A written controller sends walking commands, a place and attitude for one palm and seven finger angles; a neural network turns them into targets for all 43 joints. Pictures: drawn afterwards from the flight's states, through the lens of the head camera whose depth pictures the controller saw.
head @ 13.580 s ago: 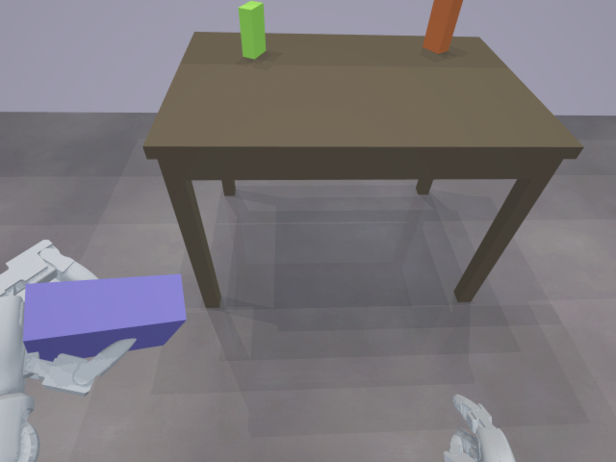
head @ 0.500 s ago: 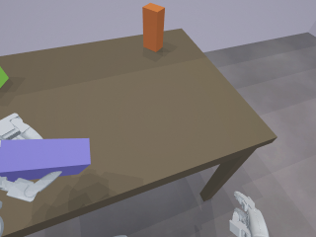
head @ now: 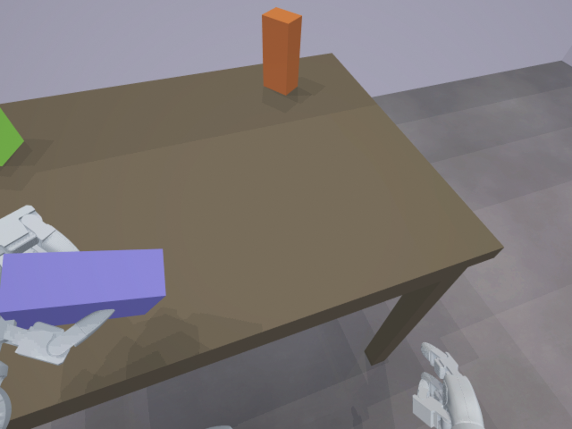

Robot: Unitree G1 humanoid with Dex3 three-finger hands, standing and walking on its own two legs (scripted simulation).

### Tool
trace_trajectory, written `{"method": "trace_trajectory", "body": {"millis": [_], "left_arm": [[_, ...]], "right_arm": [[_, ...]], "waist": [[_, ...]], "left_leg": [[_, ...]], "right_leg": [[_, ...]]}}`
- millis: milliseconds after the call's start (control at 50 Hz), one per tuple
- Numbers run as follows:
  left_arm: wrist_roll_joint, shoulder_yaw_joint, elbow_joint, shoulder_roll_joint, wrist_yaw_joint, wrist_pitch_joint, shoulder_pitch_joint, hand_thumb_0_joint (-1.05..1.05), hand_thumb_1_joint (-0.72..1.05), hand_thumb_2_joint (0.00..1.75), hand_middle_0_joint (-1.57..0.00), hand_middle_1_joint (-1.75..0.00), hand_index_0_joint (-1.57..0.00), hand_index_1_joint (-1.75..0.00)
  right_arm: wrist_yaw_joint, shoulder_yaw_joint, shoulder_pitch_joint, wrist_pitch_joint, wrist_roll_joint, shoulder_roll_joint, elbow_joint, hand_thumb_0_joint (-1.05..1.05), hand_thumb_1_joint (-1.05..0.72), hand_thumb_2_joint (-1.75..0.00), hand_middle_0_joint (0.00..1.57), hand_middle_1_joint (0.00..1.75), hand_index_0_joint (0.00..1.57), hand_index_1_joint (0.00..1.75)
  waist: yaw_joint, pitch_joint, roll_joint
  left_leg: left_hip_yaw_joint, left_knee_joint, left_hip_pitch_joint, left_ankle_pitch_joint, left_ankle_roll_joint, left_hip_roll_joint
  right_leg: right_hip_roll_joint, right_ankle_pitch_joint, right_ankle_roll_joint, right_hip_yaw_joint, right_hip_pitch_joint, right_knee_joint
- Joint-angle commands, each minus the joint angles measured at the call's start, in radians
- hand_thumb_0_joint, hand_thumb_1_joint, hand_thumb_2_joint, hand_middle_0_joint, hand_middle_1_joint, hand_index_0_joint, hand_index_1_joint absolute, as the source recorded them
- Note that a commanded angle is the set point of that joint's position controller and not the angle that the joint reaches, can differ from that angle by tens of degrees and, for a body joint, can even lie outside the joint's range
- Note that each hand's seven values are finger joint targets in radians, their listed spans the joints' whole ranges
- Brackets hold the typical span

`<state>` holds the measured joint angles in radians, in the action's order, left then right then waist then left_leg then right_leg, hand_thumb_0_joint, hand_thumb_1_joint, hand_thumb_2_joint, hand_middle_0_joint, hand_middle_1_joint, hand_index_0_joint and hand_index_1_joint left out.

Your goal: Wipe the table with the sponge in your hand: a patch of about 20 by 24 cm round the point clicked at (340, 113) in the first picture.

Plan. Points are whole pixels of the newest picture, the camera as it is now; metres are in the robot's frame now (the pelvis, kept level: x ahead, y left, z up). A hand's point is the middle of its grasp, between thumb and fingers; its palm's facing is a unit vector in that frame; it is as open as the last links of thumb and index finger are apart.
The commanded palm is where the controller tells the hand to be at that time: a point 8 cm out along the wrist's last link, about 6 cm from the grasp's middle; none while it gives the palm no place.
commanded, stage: shuffle to correct the standing spot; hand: left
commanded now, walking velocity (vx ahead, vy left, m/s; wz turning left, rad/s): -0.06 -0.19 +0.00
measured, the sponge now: (111, 288) +0.23 +0.20 +0.15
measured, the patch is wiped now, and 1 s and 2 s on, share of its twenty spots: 0.00 0.00 0.00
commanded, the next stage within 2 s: come to a stop and stand still in 0.72 s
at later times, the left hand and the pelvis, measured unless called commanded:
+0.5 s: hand (69, 282) +0.22 +0.23 +0.16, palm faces +0.31 -0.85 -0.43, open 8.9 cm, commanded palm +0.17 +0.27 +0.18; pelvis +0.01 -0.01 +0.00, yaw +0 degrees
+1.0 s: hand (21, 249) +0.25 +0.28 +0.18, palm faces +0.41 -0.76 -0.50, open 8.9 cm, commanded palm +0.16 +0.27 +0.18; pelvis -0.01 -0.01 +0.00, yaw -3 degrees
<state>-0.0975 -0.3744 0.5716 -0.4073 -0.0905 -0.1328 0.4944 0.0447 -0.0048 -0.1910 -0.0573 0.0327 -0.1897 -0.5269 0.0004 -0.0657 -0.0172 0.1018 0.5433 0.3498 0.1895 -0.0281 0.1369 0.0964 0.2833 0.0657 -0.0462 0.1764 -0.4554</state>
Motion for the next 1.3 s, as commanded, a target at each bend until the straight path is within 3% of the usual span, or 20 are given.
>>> {"method": "trace_trajectory", "body": {"millis": [0,220,540,700,820,840,860,880,900,920,960,1000,1040,1080,1100,1140,1180,1220,1240,1280], "left_arm": [[-0.014,-0.125,0.179,-0.161,-0.022,-0.057,-0.013,0.0,0.1,1.3,-1.2,-1.6,-1.2,-1.6],[-0.008,-0.11,0.205,-0.145,-0.024,-0.06,-0.016,0.0,0.1,1.3,-1.2,-1.6,-1.2,-1.6],[-0.01,-0.133,0.212,-0.176,-0.023,-0.055,-0.038,0.0,0.1,1.3,-1.2,-1.6,-1.2,-1.6],[-0.02,-0.134,0.193,-0.177,-0.025,-0.049,-0.004,0.0,0.1,1.3,-1.2,-1.6,-1.2,-1.6],[-0.016,-0.135,0.209,-0.163,-0.026,-0.065,0.024,0.0,0.1,1.3,-1.2,-1.6,-1.2,-1.6],[0.131,-0.67,0.268,-0.91,0.024,-0.191,-1.029,0.0,0.1,1.3,-1.2,-1.6,-1.2,-1.6],[0.046,-0.327,-0.273,-0.358,0.064,-0.121,-0.485,0.0,0.1,1.3,-1.2,-1.6,-1.2,-1.6],[0.027,-0.286,-0.205,-0.294,0.053,-0.115,-0.223,0.0,0.1,1.3,-1.2,-1.6,-1.2,-1.6],[0.022,-0.13,-0.289,-0.126,0.058,-0.085,-0.155,0.0,0.1,1.3,-1.2,-1.6,-1.2,-1.6],[0.029,-0.132,-0.105,-0.176,0.065,-0.109,-0.214,0.0,0.1,1.3,-1.2,-1.6,-1.2,-1.6],[0.022,-0.069,0.042,-0.115,0.058,-0.129,-0.143,0.0,0.1,1.3,-1.2,-1.6,-1.2,-1.6],[0.028,-0.009,0.125,-0.052,0.043,-0.117,-0.063,0.0,0.1,1.3,-1.2,-1.6,-1.2,-1.6],[0.043,-0.103,0.186,-0.161,0.019,-0.119,-0.063,0.0,0.1,1.3,-1.2,-1.6,-1.2,-1.6],[0.029,-0.182,0.18,-0.229,-0.006,-0.129,-0.066,0.0,0.1,1.3,-1.2,-1.6,-1.2,-1.6],[0.033,-0.258,0.191,-0.307,-0.031,-0.137,-0.067,0.0,0.1,1.3,-1.2,-1.6,-1.2,-1.6],[0.021,-0.207,0.212,-0.216,-0.045,-0.142,-0.118,0.0,0.1,1.3,-1.2,-1.6,-1.2,-1.6],[0.025,-0.184,0.154,-0.19,-0.06,-0.15,-0.172,0.0,0.1,1.3,-1.2,-1.6,-1.2,-1.6],[0.039,-0.159,0.078,-0.165,-0.059,-0.156,-0.211,0.0,0.1,1.3,-1.2,-1.6,-1.2,-1.6],[0.051,-0.14,0.068,-0.159,-0.05,-0.153,-0.25,0.0,0.1,1.3,-1.2,-1.6,-1.2,-1.6],[0.063,-0.101,0.04,-0.134,-0.03,-0.146,-0.257,0.0,0.1,1.3,-1.2,-1.6,-1.2,-1.6]], "right_arm": [[0.004,-0.052,0.082,-0.059,0.006,-0.121,0.157,0.0,-0.9,-0.9,0.2,0.3,0.2,0.3],[0.008,-0.042,0.07,-0.059,-0.009,-0.124,0.148,0.0,-0.9,-0.9,0.2,0.3,0.2,0.3],[0.006,-0.057,0.082,-0.048,-0.002,-0.127,0.16,0.0,-0.9,-0.9,0.2,0.3,0.2,0.3],[0.003,-0.056,0.081,-0.042,0.008,-0.12,0.157,0.0,-0.9,-0.9,0.2,0.3,0.2,0.3],[0.004,-0.044,0.079,-0.037,-0.001,-0.119,0.162,0.0,-0.9,-0.9,0.2,0.3,0.2,0.3],[0.018,-0.11,-0.118,-0.163,-0.037,-0.111,-0.024,0.0,-0.9,-0.9,0.2,0.3,0.2,0.3],[0.028,-0.097,-0.028,-0.162,-0.047,-0.11,0.038,0.0,-0.9,-0.9,0.2,0.3,0.2,0.3],[0.012,-0.109,-0.051,-0.143,-0.018,-0.141,0.11,0.0,-0.9,-0.9,0.2,0.3,0.2,0.3],[-0.003,-0.111,-0.034,-0.145,0.002,-0.164,0.108,0.0,-0.9,-0.9,0.2,0.3,0.2,0.3],[-0.01,-0.113,-0.046,-0.142,0.0,-0.184,0.123,0.0,-0.9,-0.9,0.2,0.3,0.2,0.3],[-0.037,-0.092,-0.002,-0.144,0.003,-0.157,0.151,0.0,-0.9,-0.9,0.2,0.3,0.2,0.3],[-0.059,-0.064,0.06,-0.157,0.016,-0.123,0.176,0.0,-0.9,-0.9,0.2,0.3,0.2,0.3],[-0.051,-0.068,0.045,-0.16,0.007,-0.129,0.19,0.0,-0.9,-0.9,0.2,0.3,0.2,0.3],[-0.032,-0.055,0.038,-0.153,-0.004,-0.114,0.173,0.0,-0.9,-0.9,0.2,0.3,0.2,0.3],[-0.021,-0.054,0.055,-0.145,0.0,-0.12,0.154,0.0,-0.9,-0.9,0.2,0.3,0.2,0.3],[-0.006,-0.033,0.044,-0.145,-0.012,-0.097,0.142,0.0,-0.9,-0.9,0.2,0.3,0.2,0.3],[0.007,-0.022,0.051,-0.15,-0.019,-0.101,0.105,0.0,-0.9,-0.9,0.2,0.3,0.2,0.3],[0.014,-0.027,0.05,-0.155,-0.024,-0.136,0.086,0.0,-0.9,-0.9,0.2,0.3,0.2,0.3],[0.008,-0.033,0.041,-0.156,-0.017,-0.143,0.097,0.0,-0.9,-0.9,0.2,0.3,0.2,0.3],[0.0,-0.028,0.043,-0.157,-0.018,-0.131,0.099,0.0,-0.9,-0.9,0.2,0.3,0.2,0.3]], "waist": [[0.013,0.153,-0.065],[0.012,0.176,-0.076],[0.006,0.176,-0.066],[0.014,0.205,-0.027],[0.004,0.201,-0.054],[-0.086,0.088,0.205],[-0.016,0.158,0.121],[-0.058,0.175,0.102],[-0.036,0.228,-0.059],[-0.035,0.286,-0.133],[-0.049,0.318,-0.157],[-0.063,0.281,-0.093],[-0.046,0.199,0.12],[-0.035,0.131,0.282],[-0.044,0.132,0.252],[-0.016,0.123,0.137],[-0.006,0.108,-0.012],[-0.021,0.113,-0.14],[-0.029,0.125,-0.14],[-0.024,0.114,-0.209]], "left_leg": [[-0.155,-0.074,-0.207,0.057,0.058,0.07],[-0.165,-0.098,-0.203,0.008,0.069,0.091],[-0.141,-0.023,-0.236,-0.16,0.066,0.092],[-0.112,0.039,-0.248,-0.163,0.055,0.047],[-0.116,0.006,-0.238,-0.227,0.072,0.072],[-0.001,-0.022,-0.157,-0.148,0.041,0.06],[0.01,-0.05,-0.14,-0.202,0.035,-0.089],[0.036,-0.003,-0.176,-0.219,0.024,-0.042],[0.037,-0.033,-0.245,-0.276,0.042,-0.044],[0.001,-0.04,-0.299,-0.328,0.088,0.001],[-0.057,-0.006,-0.315,-0.422,0.145,0.076],[-0.038,-0.012,-0.22,-0.283,0.116,0.053],[-0.026,0.061,-0.09,0.028,0.066,-0.038],[-0.047,0.214,-0.037,0.163,0.036,-0.138],[-0.079,0.264,-0.027,0.179,0.029,-0.138],[-0.132,0.176,-0.043,0.147,0.033,-0.128],[-0.127,-0.091,-0.176,0.064,0.043,-0.117],[-0.261,-0.22,-0.178,-0.004,0.083,-0.012],[-0.272,-0.22,-0.145,-0.056,0.098,0.014],[-0.311,-0.283,-0.041,0.168,0.11,0.043]], "right_leg": [[-0.163,-0.178,-0.012,0.149,0.135,0.104],[-0.136,-0.179,-0.03,0.098,0.098,0.093],[-0.158,-0.315,-0.029,0.143,0.123,0.072],[-0.198,-0.415,-0.017,0.181,0.111,0.074],[-0.173,-0.395,-0.062,0.14,0.096,0.065],[-0.179,-0.648,-0.195,0.172,0.195,0.168],[-0.214,-0.733,-0.065,0.22,0.093,0.06],[-0.202,-0.787,-0.126,0.227,0.065,0.06],[-0.19,-0.796,-0.109,0.202,0.032,-0.037],[-0.188,-0.721,-0.148,0.179,0.061,-0.124],[-0.155,-0.441,-0.184,0.114,0.092,-0.209],[-0.139,-0.22,-0.153,0.082,0.025,-0.08],[-0.166,-0.226,-0.114,0.156,0.037,0.047],[-0.28,-0.172,-0.046,0.321,0.126,0.191],[-0.323,-0.149,0.011,0.376,0.145,0.21],[-0.336,-0.093,0.093,0.348,0.138,0.174],[-0.224,-0.017,0.018,0.238,0.156,0.11],[-0.114,-0.005,-0.038,0.128,0.113,-0.005],[-0.099,-0.034,-0.047,0.111,0.054,-0.028],[-0.115,0.006,-0.058,0.084,-0.007,-0.048]]}}
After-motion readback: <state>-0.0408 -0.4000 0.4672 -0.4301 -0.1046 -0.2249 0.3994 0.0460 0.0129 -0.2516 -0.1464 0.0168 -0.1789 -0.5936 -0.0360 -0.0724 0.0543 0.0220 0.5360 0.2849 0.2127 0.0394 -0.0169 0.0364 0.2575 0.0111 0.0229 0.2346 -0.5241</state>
